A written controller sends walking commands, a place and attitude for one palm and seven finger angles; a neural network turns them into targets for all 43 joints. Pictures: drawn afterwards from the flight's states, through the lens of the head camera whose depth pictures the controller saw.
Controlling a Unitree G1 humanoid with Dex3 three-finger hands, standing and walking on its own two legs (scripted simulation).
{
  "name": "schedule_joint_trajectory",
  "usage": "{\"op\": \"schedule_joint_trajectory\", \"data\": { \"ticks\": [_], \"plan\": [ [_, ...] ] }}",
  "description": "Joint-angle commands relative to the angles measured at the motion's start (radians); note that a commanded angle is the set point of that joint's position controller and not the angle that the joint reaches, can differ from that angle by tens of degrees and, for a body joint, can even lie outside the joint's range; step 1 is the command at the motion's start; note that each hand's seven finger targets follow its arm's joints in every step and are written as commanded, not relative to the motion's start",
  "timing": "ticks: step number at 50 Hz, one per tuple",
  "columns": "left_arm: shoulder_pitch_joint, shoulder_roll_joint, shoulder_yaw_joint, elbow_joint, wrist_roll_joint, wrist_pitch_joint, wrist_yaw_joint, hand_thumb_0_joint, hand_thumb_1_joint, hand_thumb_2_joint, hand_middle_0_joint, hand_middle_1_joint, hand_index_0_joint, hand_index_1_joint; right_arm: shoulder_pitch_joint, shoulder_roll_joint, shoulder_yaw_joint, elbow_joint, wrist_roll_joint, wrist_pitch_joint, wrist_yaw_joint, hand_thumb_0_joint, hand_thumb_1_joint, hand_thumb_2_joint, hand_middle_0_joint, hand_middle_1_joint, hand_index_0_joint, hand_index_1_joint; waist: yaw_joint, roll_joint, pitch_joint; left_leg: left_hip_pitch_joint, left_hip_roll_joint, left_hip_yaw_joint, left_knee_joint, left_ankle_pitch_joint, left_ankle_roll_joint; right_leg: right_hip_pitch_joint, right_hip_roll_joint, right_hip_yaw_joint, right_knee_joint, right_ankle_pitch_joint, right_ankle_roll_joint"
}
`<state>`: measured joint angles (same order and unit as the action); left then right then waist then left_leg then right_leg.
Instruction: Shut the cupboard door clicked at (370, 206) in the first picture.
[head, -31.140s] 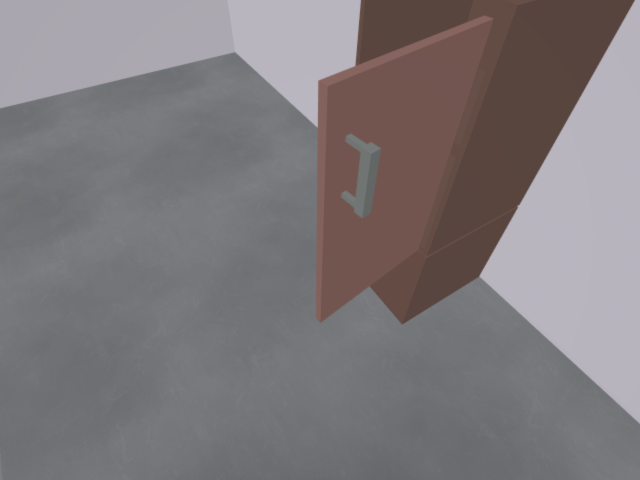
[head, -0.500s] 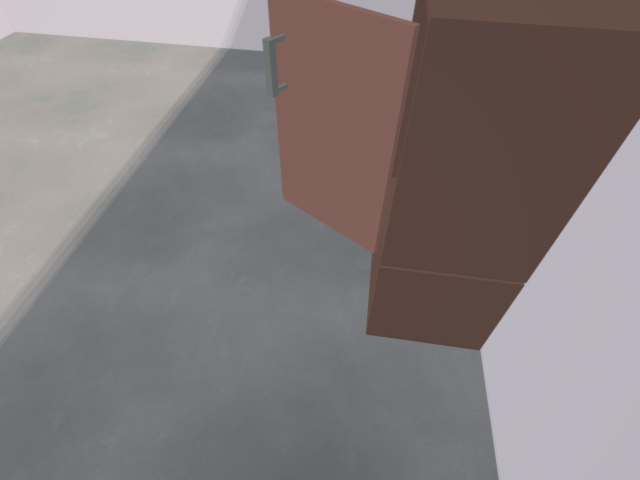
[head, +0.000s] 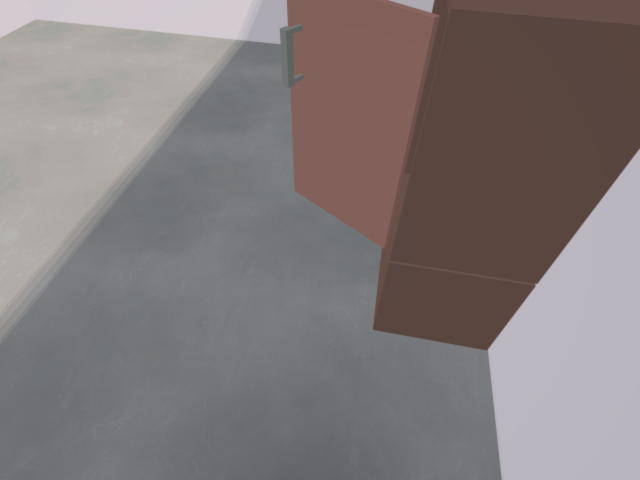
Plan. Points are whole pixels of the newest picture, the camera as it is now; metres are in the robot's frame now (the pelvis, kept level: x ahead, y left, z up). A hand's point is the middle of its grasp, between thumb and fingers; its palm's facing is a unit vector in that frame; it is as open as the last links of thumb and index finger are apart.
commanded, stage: walk to a spot facing it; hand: left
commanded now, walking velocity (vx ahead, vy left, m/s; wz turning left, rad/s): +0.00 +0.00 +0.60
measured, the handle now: (293, 56) +0.95 +0.10 +0.10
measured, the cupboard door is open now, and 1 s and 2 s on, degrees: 58 58 58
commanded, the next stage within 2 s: none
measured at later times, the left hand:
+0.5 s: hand out of the picture +0.03 +0.26 -0.16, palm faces +0.28 -0.92 -0.27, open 7.4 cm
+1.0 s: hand out of the picture -0.08 +0.21 -0.19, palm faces +0.58 -0.77 -0.25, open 7.4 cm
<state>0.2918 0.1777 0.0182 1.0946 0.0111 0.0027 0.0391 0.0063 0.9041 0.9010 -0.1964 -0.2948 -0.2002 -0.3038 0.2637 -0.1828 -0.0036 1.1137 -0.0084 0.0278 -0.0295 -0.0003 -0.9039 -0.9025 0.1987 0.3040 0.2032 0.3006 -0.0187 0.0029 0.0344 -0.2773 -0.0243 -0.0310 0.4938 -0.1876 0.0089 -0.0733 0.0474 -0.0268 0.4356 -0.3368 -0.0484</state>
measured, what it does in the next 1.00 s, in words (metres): steps on the spot, turning left: right foot, then left foot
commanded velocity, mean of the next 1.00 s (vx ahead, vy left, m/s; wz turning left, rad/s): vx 0.03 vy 0.00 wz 0.60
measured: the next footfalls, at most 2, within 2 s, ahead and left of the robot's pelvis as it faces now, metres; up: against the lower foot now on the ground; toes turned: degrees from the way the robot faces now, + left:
right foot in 0.60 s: +0.06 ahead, -0.12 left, +0.00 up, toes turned +23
left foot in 0.92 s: -0.02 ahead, +0.14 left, +0.00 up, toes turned +39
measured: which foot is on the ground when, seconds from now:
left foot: down 0.00-0.60, up 0.62-0.90, down 0.92-1.00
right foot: down 0.00-0.20, up 0.22-0.58, down 0.60-0.92, up 0.94-1.00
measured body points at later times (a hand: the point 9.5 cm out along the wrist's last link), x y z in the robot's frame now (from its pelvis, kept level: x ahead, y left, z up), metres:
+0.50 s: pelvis -0.01 +0.02 +0.00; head +0.04 +0.05 +0.45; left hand +0.02 +0.31 -0.14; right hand +0.10 -0.21 -0.14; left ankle +0.03 +0.14 -0.74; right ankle +0.01 -0.14 -0.69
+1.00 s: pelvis +0.01 +0.02 -0.02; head +0.05 +0.07 +0.43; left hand -0.11 +0.26 -0.17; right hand +0.24 -0.14 -0.15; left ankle -0.05 +0.12 -0.74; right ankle +0.03 -0.13 -0.69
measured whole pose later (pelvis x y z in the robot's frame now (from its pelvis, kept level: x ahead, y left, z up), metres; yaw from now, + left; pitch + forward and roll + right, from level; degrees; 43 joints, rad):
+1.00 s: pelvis +0.01 +0.02 -0.02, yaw +37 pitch +1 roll +1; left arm 0.24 0.26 0.06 0.88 0.02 0.05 0.02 0.01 0.90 0.90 -0.20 -0.30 -0.20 -0.30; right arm 0.15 -0.23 -0.04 0.88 -0.02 0.03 0.02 0.00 -0.90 -0.90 0.20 0.30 0.20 0.30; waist -0.01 -0.07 0.14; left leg -0.36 -0.01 0.04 0.66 -0.32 0.02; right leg -0.37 -0.13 -0.08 1.00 -0.57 0.05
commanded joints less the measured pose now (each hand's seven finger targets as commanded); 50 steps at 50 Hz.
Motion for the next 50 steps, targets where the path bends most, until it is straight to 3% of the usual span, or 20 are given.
{"op": "schedule_joint_trajectory", "data": {
  "ticks": [1, 4, 8, 9, 10, 13, 17, 24, 28, 29, 30, 32, 38, 41, 44, 45, 46, 47, 48, 50],
  "plan": [
    [0.070, 0.176, 0.055, -0.060, 0.012, 0.003, 0.015, 0.000, 0.900, 0.900, -0.200, -0.300, -0.200, -0.300, -0.031, -0.090, -0.045, -0.095, -0.007, 0.013, 0.004, 0.000, -0.900, -0.900, 0.200, 0.300, 0.200, 0.300, 0.032, -0.159, 0.084, -0.167, 0.032, 0.025, 0.350, -0.252, -0.019, -0.055, -0.379, 0.188, -0.098, 0.493, -0.145],
    [0.018, 0.195, 0.073, -0.102, 0.023, 0.001, 0.018, 0.000, 0.900, 0.900, -0.200, -0.300, -0.200, -0.300, -0.054, -0.080, -0.053, -0.132, -0.002, 0.015, 0.014, 0.000, -0.900, -0.900, 0.200, 0.300, 0.200, 0.300, 0.019, -0.124, 0.123, -0.221, 0.074, 0.023, 0.413, -0.349, -0.026, -0.040, -0.417, 0.135, -0.043, 0.660, -0.174],
    [-0.005, 0.207, 0.084, -0.138, 0.007, 0.002, 0.003, 0.000, 0.900, 0.900, -0.200, -0.300, -0.200, -0.300, 0.091, -0.094, -0.056, -0.120, -0.012, 0.003, 0.026, 0.000, -0.900, -0.900, 0.200, 0.300, 0.200, 0.300, -0.046, 0.009, 0.022, 0.077, 0.061, 0.049, 0.019, 0.108, 0.001, -0.137, -0.296, -0.051, 0.293, 0.580, -0.015],
    [0.034, 0.157, 0.079, -0.165, -0.007, 0.011, -0.002, 0.000, 0.900, 0.900, -0.200, -0.300, -0.200, -0.300, 0.134, -0.179, -0.069, -0.130, -0.025, -0.007, 0.021, 0.000, -0.900, -0.900, 0.200, 0.300, 0.200, 0.300, -0.041, 0.281, -0.015, 0.149, 0.271, -0.299, -0.083, 0.444, 0.118, -0.315, -0.156, -0.122, 0.518, 0.154, 0.073],
    [-0.013, 0.133, 0.062, -0.200, -0.006, 0.019, 0.001, 0.000, 0.900, 0.900, -0.200, -0.300, -0.200, -0.300, 0.158, -0.230, -0.079, -0.131, -0.018, -0.003, 0.012, 0.000, -0.900, -0.900, 0.200, 0.300, 0.200, 0.300, -0.050, 0.335, -0.051, 0.129, 0.409, -0.506, -0.186, 0.558, 0.226, -0.379, -0.088, -0.039, 0.665, -0.332, 0.084],
    [-0.089, 0.145, 0.077, -0.225, 0.016, 0.035, -0.008, 0.000, 0.900, 0.900, -0.200, -0.300, -0.200, -0.300, 0.037, -0.217, -0.082, -0.187, -0.030, 0.000, 0.009, 0.000, -0.900, -0.900, 0.200, 0.300, 0.200, 0.300, -0.020, 0.134, 0.009, -0.095, 0.323, -0.467, -0.284, -0.251, 0.170, -0.376, -0.127, 0.060, 0.724, -0.167, 0.065],
    [-0.085, 0.121, 0.071, -0.239, 0.015, 0.026, -0.020, 0.000, 0.900, 0.900, -0.200, -0.300, -0.200, -0.300, -0.004, -0.221, -0.088, -0.207, -0.029, -0.008, 0.003, 0.000, -0.900, -0.900, 0.200, 0.300, 0.200, 0.300, -0.006, 0.090, -0.038, 0.003, 0.246, -0.351, -0.235, -0.081, 0.146, -0.398, -0.102, 0.041, 0.567, -0.091, 0.092],
    [-0.087, 0.130, 0.069, -0.280, 0.014, 0.026, -0.017, 0.000, 0.900, 0.900, -0.200, -0.300, -0.200, -0.300, 0.001, -0.241, -0.109, -0.229, -0.029, 0.007, 0.012, 0.000, -0.900, -0.900, 0.200, 0.300, 0.200, 0.300, -0.017, 0.184, -0.114, 0.079, 0.195, -0.381, -0.201, 0.025, 0.132, -0.328, -0.043, 0.024, 0.353, -0.107, 0.103],
    [0.039, 0.184, 0.082, -0.259, 0.010, 0.020, -0.011, 0.000, 0.900, 0.900, -0.200, -0.300, -0.200, -0.300, -0.073, -0.221, -0.116, -0.266, -0.016, 0.020, 0.018, 0.000, -0.900, -0.900, 0.200, 0.300, 0.200, 0.300, 0.049, 0.153, -0.122, -0.101, 0.094, -0.347, -0.126, -0.047, 0.059, -0.033, -0.026, 0.010, -0.015, 0.032, 0.086],
    [0.062, 0.240, 0.097, -0.260, 0.020, 0.013, -0.005, 0.000, 0.900, 0.900, -0.200, -0.300, -0.200, -0.300, -0.072, -0.165, -0.115, -0.280, -0.006, 0.024, 0.025, 0.000, -0.900, -0.900, 0.200, 0.300, 0.200, 0.300, 0.059, -0.012, -0.118, -0.251, 0.003, -0.253, 0.030, -0.195, -0.002, 0.072, -0.188, 0.167, -0.168, -0.055, 0.034],
    [0.015, 0.328, 0.110, -0.282, 0.034, 0.008, 0.003, 0.000, 0.900, 0.900, -0.200, -0.300, -0.200, -0.300, -0.067, -0.108, -0.108, -0.297, -0.006, 0.021, 0.029, 0.000, -0.900, -0.900, 0.200, 0.300, 0.200, 0.300, 0.061, -0.284, -0.059, -0.385, -0.120, -0.060, 0.363, -0.324, -0.072, 0.005, -0.476, 0.493, -0.288, -0.159, -0.082],
    [-0.197, 0.267, 0.079, -0.332, 0.024, 0.013, 0.007, 0.000, 0.900, 0.900, -0.200, -0.300, -0.200, -0.300, -0.021, -0.143, -0.114, -0.293, -0.022, 0.029, 0.046, 0.000, -0.900, -0.900, 0.200, 0.300, 0.200, 0.300, -0.046, -0.139, 0.033, -0.337, -0.027, -0.070, 0.681, -0.302, -0.042, -0.234, -0.471, 0.312, -0.235, -0.061, -0.113],
    [-0.047, 0.231, 0.085, -0.280, 0.021, -0.013, 0.005, 0.000, 0.900, 0.900, -0.200, -0.300, -0.200, -0.300, -0.118, -0.112, -0.082, -0.307, -0.005, 0.020, 0.062, 0.000, -0.900, -0.900, 0.200, 0.300, 0.200, 0.300, 0.022, -0.194, -0.014, -0.316, 0.025, 0.076, 0.452, -0.249, -0.070, 0.057, -0.343, 0.013, 0.010, 0.710, -0.063],
    [0.028, 0.268, 0.097, -0.261, 0.023, -0.006, 0.003, 0.000, 0.900, 0.900, -0.200, -0.300, -0.200, -0.300, -0.161, -0.102, -0.068, -0.319, -0.004, 0.012, 0.062, 0.000, -0.900, -0.900, 0.200, 0.300, 0.200, 0.300, 0.061, -0.219, -0.044, -0.226, 0.013, 0.130, 0.270, -0.247, -0.056, 0.100, -0.363, -0.002, 0.071, 0.803, -0.056],
    [0.007, 0.274, 0.102, -0.271, 0.015, -0.003, -0.005, 0.000, 0.900, 0.900, -0.200, -0.300, -0.200, -0.300, -0.069, -0.134, -0.074, -0.298, -0.008, 0.004, 0.058, 0.000, -0.900, -0.900, 0.200, 0.300, 0.200, 0.300, 0.009, -0.193, -0.087, -0.022, -0.007, 0.146, 0.043, -0.075, -0.034, 0.027, -0.347, -0.070, 0.209, 0.766, 0.000],
    [0.007, 0.251, 0.096, -0.281, 0.007, 0.000, -0.007, 0.000, 0.900, 0.900, -0.200, -0.300, -0.200, -0.300, 0.002, -0.184, -0.086, -0.278, -0.013, -0.005, 0.057, 0.000, -0.900, -0.900, 0.200, 0.300, 0.200, 0.300, -0.031, -0.078, -0.147, 0.173, 0.054, 0.068, -0.039, 0.179, -0.007, -0.104, -0.324, -0.107, 0.364, 0.611, 0.045],
    [0.017, 0.173, 0.081, -0.315, -0.002, 0.002, -0.014, 0.000, 0.900, 0.900, -0.200, -0.300, -0.200, -0.300, 0.074, -0.295, -0.113, -0.268, -0.022, -0.014, 0.047, 0.000, -0.900, -0.900, 0.200, 0.300, 0.200, 0.300, -0.062, 0.246, -0.212, 0.387, 0.328, -0.299, -0.047, 0.534, 0.133, -0.402, -0.181, -0.143, 0.589, -0.041, 0.118],
    [-0.064, 0.149, 0.061, -0.352, 0.004, 0.011, -0.014, 0.000, 0.900, 0.900, -0.200, -0.300, -0.200, -0.300, 0.152, -0.340, -0.123, -0.240, -0.015, -0.007, 0.036, 0.000, -0.900, -0.900, 0.200, 0.300, 0.200, 0.300, -0.102, 0.293, -0.235, 0.403, 0.437, -0.424, -0.082, 0.646, 0.241, -0.514, -0.141, -0.049, 0.724, -0.363, 0.113],
    [-0.110, 0.167, 0.063, -0.376, 0.013, 0.017, -0.013, 0.000, 0.900, 0.900, -0.200, -0.300, -0.200, -0.300, 0.160, -0.325, -0.114, -0.235, -0.018, -0.003, 0.033, 0.000, -0.900, -0.900, 0.200, 0.300, 0.200, 0.300, -0.100, 0.164, -0.178, 0.328, 0.434, -0.381, -0.105, 0.334, 0.246, -0.521, -0.167, 0.007, 0.752, -0.334, 0.098],
    [-0.184, 0.161, 0.073, -0.357, 0.014, 0.013, -0.024, 0.000, 0.900, 0.900, -0.200, -0.300, -0.200, -0.300, 0.086, -0.264, -0.101, -0.251, -0.027, -0.016, 0.016, 0.000, -0.900, -0.900, 0.200, 0.300, 0.200, 0.300, -0.085, 0.206, -0.084, 0.205, 0.333, -0.374, -0.160, 0.041, 0.199, -0.565, -0.178, 0.036, 0.738, -0.198, 0.102]
  ]
}}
